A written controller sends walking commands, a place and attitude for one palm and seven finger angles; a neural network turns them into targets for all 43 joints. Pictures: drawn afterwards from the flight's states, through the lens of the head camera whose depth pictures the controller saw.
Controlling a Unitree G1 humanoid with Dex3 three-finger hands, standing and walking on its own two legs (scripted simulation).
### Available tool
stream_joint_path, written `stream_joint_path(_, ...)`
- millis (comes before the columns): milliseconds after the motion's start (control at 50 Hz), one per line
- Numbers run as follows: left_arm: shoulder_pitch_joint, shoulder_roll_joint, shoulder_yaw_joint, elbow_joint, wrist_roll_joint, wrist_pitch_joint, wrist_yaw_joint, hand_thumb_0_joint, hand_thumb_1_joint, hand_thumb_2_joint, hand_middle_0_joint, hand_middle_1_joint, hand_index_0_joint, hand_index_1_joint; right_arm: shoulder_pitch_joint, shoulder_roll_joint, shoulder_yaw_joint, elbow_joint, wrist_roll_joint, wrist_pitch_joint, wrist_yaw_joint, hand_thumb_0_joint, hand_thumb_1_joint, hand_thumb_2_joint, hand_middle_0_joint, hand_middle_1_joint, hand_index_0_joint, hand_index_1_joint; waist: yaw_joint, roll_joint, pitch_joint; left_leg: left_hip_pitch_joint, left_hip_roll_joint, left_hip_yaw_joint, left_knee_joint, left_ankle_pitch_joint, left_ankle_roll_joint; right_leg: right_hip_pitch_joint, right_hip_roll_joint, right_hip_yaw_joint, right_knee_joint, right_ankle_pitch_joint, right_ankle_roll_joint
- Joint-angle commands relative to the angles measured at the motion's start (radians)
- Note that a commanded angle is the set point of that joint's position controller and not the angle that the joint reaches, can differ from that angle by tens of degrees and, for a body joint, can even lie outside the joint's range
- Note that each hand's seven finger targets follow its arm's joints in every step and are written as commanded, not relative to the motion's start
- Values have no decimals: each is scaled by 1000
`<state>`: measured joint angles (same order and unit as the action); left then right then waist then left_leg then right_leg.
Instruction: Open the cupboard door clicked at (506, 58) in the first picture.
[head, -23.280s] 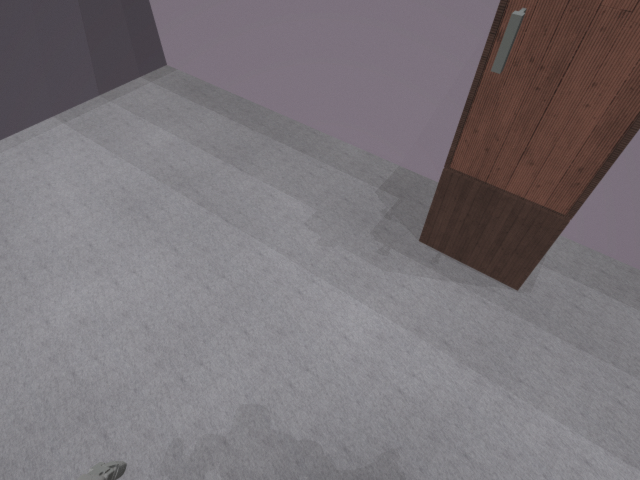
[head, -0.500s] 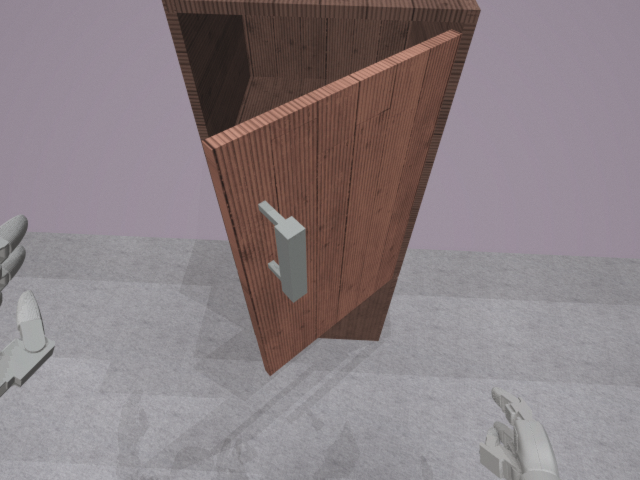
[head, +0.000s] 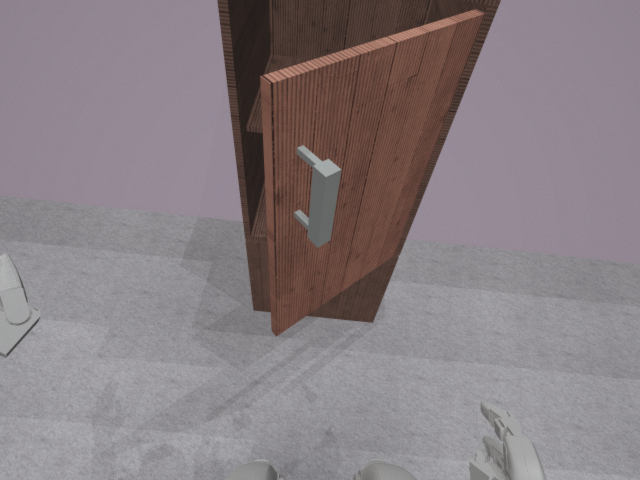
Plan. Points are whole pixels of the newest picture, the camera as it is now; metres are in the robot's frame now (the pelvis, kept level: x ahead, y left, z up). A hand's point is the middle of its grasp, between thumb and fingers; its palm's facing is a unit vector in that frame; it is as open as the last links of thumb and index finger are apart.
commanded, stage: step back with the hand held close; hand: left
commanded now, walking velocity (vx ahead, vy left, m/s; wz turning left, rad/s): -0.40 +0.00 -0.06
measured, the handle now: (312, 197) +0.45 +0.04 +0.10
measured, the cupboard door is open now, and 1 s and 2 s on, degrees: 43 43 43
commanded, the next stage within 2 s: stop stepping back and stand still in 0.22 s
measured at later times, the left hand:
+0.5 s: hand (15, 445) +0.12 +0.22 +0.18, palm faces +0.33 -0.81 -0.48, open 7.4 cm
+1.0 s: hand out of the picture +0.07 +0.24 +0.18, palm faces +0.42 -0.81 -0.41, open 7.4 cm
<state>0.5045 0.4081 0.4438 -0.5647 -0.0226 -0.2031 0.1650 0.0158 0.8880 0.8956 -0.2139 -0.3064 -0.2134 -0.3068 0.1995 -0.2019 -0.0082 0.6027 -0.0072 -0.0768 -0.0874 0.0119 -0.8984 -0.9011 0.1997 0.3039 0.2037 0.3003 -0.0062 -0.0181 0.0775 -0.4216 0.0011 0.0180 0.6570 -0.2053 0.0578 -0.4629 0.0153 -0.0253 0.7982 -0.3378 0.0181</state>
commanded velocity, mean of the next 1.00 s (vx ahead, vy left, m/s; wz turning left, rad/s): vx -0.01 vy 0.01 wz -0.01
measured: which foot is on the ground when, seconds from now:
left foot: down 0.00-0.32, up 0.34-0.46, down 0.48-1.00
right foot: up 0.00-0.28, down 0.30-1.00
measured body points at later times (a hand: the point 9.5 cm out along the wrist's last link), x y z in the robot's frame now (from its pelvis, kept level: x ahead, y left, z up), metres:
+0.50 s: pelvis -0.09 -0.03 +0.01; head -0.08 -0.01 +0.46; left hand +0.09 +0.26 +0.21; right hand +0.06 -0.28 -0.06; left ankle -0.04 +0.07 -0.72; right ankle -0.17 -0.13 -0.72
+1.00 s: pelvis -0.14 -0.02 +0.02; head -0.16 -0.01 +0.47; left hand +0.04 +0.28 +0.20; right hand -0.01 -0.24 -0.07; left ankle -0.05 +0.07 -0.72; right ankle -0.18 -0.10 -0.71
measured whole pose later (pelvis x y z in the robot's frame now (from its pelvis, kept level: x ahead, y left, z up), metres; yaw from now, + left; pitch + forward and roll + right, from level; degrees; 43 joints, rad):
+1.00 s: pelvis -0.14 -0.02 +0.02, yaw -2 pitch -2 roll +0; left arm 0.49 0.39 0.41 -0.40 -0.03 -0.16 0.16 0.02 0.89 0.90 -0.21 -0.31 -0.21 -0.31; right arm 0.26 -0.15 0.03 0.66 -0.02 -0.15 -0.08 0.01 -0.90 -0.90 0.20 0.30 0.20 0.30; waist -0.02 -0.01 -0.02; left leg -0.29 -0.04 0.00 0.39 -0.09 0.04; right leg -0.19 0.05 -0.04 0.62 -0.46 -0.01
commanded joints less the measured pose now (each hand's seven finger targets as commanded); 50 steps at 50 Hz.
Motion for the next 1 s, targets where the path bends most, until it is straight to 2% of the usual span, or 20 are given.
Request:
stream_joint_path(0,-13,182,136,-247,-4,-83,25,0,900,900,-200,-300,-200,-300,-87,-126,-66,-147,-7,-100,11,0,-900,-900,200,300,200,300,10,141,-187,78,304,-337,-392,-22,110,43,16,89,291,-150,-4)
stream_joint_path(100,46,141,71,-238,-26,-43,15,0,900,900,-200,-300,-200,-300,-78,-126,-53,-107,-8,-110,31,0,-900,-900,200,300,200,300,1,270,-227,222,245,-234,-458,45,58,114,41,7,36,-183,-3)
stream_joint_path(200,56,198,106,-221,-47,-40,-4,0,900,900,-200,-300,-200,-300,-88,-128,-41,-110,-13,-89,36,0,-900,-900,200,300,200,300,21,261,-280,256,186,-145,-458,122,-14,286,57,-40,-370,-44,-37)
stream_joint_path(240,43,231,123,-238,-67,-64,-25,0,900,900,-200,-300,-200,-300,-106,-121,-36,-122,-6,-63,38,0,-900,-900,200,300,200,300,20,160,-266,296,144,-79,-330,151,-51,256,-22,22,-555,92,-62)
stream_joint_path(280,22,291,169,-227,-73,-85,-21,0,900,900,-200,-300,-200,-300,-125,-104,-24,-129,0,-52,31,0,-900,-900,200,300,200,300,25,-69,-231,295,36,22,-18,-47,-93,63,-246,174,-608,252,-113)
stream_joint_path(300,-27,271,135,-255,-67,-87,-23,0,900,900,-200,-300,-200,-300,-135,-108,-34,-122,19,-63,24,0,-900,-900,200,300,200,300,38,-152,-242,207,-24,-2,169,-154,-99,73,-302,207,-568,416,-146)
stream_joint_path(320,41,274,164,-202,-52,-66,-20,0,900,900,-200,-300,-200,-300,-123,-111,-41,-132,23,-65,17,0,-900,-900,200,300,200,300,30,-211,-226,78,-24,-33,273,-181,-83,161,-296,174,-471,655,-149)
stream_joint_path(360,101,227,157,-158,-42,-30,-17,0,900,900,-200,-300,-200,-300,-138,-79,-6,-156,20,-45,8,0,-900,-900,200,300,200,300,14,-113,-222,-25,7,-14,155,-125,-69,330,-255,110,-356,845,-123)
stream_joint_path(400,52,206,134,-153,-46,-18,-11,0,900,900,-200,-300,-200,-300,-131,-108,-5,-143,16,-48,-7,0,-900,-900,200,300,200,300,-6,-3,-205,127,1,17,-81,41,-57,292,-202,63,-343,703,-80)
stream_joint_path(440,52,194,115,-142,-48,-19,0,0,900,900,-200,-300,-200,-300,-85,-140,-20,-138,19,-68,-16,0,-900,-900,200,300,200,300,3,74,-236,302,81,-61,-231,402,-23,260,-97,28,-299,472,-10)
stream_joint_path(480,69,179,98,-85,-37,-24,3,0,900,900,-200,-300,-200,-300,-61,-156,-32,-138,27,-85,-15,0,-900,-900,200,300,200,300,13,72,-238,364,136,-124,-205,484,5,208,-35,42,-346,275,13)
stream_joint_path(500,88,201,111,-83,-41,-24,-2,0,900,900,-200,-300,-200,-300,-79,-152,-22,-136,13,-89,-13,0,-900,-900,200,300,200,300,10,160,-236,325,129,-148,-236,428,5,217,-34,25,-349,230,5)
stream_joint_path(580,35,186,88,-141,-31,-45,-2,0,900,900,-200,-300,-200,-300,-99,-145,-16,-140,2,-97,-5,0,-900,-900,200,300,200,300,3,122,-125,113,100,-176,-378,-182,-19,276,-30,29,-449,-46,-27)
stream_joint_path(700,-24,206,94,-161,-24,-57,9,0,900,900,-200,-300,-200,-300,-71,-144,-38,-112,-8,-86,-3,0,-900,-900,200,300,200,300,-12,-17,-94,211,2,-52,39,-91,-57,16,-223,237,-609,-284,-151)
stream_joint_path(760,-101,177,67,-87,-15,-55,13,0,900,900,-200,-300,-200,-300,-50,-140,-30,-92,-2,-94,-8,0,-900,-900,200,300,200,300,-22,19,-57,225,28,-54,-75,-89,-40,36,-174,154,-505,-205,-120)
stream_joint_path(800,-116,169,57,-54,-18,-57,5,0,900,900,-200,-300,-200,-300,-67,-145,-29,-92,-1,-99,-16,0,-900,-900,200,300,200,300,-21,131,-21,242,72,-165,-219,-225,-28,-8,-84,84,-408,-247,-73)
stream_joint_path(840,-117,151,51,-64,-8,-55,5,0,900,900,-200,-300,-200,-300,-75,-142,-17,-102,-2,-105,-18,0,-900,-900,200,300,200,300,-14,314,-11,57,187,-418,-572,-631,-15,154,53,-18,-149,-202,-27)
stream_joint_path(860,-130,155,52,-71,0,-50,5,0,900,900,-200,-300,-200,-300,-72,-129,-16,-109,-6,-111,-17,0,-900,-900,200,300,200,300,-5,315,-10,-7,221,-480,-654,-678,-14,203,68,-15,-24,-169,-27)
stream_joint_path(920,-44,163,53,-89,-2,-44,5,0,900,900,-200,-300,-200,-300,-67,-108,-16,-107,-15,-129,-2,0,-900,-900,200,300,200,300,16,165,-94,52,199,-350,-598,-440,-1,285,39,-9,-112,-156,-36)
stream_joint_path(980,55,156,52,-137,-3,-31,-6,0,900,900,-200,-300,-200,-300,-70,-116,-15,-121,-18,-118,7,0,-900,-900,200,300,200,300,17,198,-136,52,100,-174,-488,-281,-52,416,31,-35,-412,-56,-51)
